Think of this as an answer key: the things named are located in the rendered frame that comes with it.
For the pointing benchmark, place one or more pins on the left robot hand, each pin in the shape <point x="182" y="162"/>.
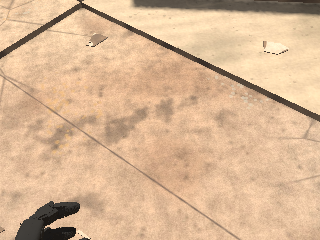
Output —
<point x="34" y="227"/>

